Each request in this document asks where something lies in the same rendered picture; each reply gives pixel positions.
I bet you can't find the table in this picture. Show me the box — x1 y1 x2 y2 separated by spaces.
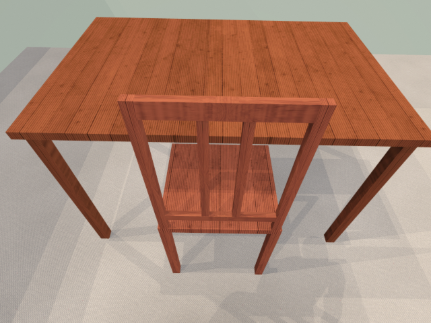
6 17 431 242

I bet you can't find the chair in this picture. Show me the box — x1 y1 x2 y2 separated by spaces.
117 94 337 275

